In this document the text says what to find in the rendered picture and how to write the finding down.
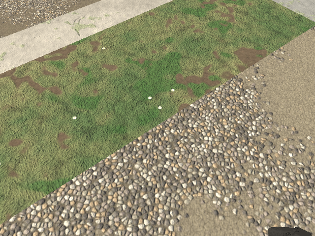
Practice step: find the robot right hand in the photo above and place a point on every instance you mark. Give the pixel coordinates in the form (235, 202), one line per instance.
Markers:
(288, 231)

